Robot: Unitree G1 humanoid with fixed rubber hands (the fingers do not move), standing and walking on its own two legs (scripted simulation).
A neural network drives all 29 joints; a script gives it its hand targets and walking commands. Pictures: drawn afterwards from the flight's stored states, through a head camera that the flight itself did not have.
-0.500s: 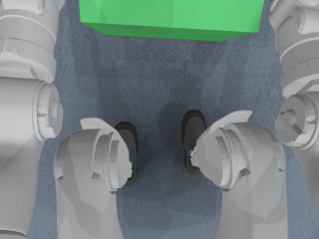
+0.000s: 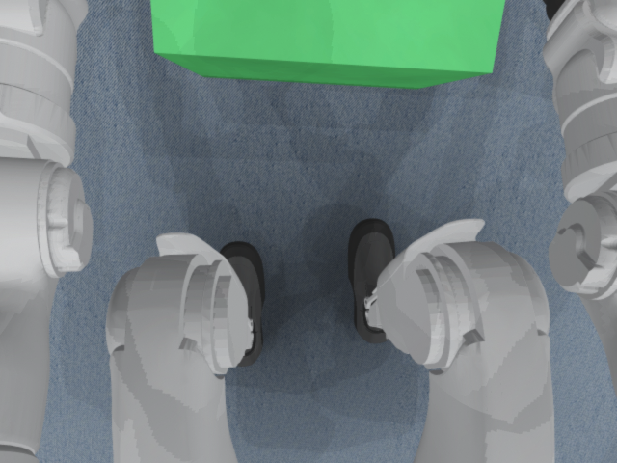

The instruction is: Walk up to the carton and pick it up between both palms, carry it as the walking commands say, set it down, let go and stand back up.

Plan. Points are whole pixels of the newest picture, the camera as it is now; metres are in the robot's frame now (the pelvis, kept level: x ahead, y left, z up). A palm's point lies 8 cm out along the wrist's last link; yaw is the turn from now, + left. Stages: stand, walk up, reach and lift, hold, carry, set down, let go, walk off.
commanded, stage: set down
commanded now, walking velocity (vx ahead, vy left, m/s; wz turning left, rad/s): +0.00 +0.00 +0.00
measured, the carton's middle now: out of the picture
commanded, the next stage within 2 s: let go in 1.40 s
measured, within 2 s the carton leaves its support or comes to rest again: neither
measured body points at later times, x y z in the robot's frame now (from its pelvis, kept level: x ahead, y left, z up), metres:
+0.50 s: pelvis +0.01 +0.00 +0.07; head +0.36 -0.01 +0.35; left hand +0.61 +0.20 -0.04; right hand +0.55 -0.26 -0.05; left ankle +0.10 +0.10 -0.31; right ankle +0.12 -0.11 -0.31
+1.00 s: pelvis +0.02 +0.00 +0.20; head +0.36 +0.00 +0.50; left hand +0.61 +0.22 +0.11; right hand +0.55 -0.27 +0.10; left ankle +0.10 +0.10 -0.31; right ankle +0.12 -0.11 -0.31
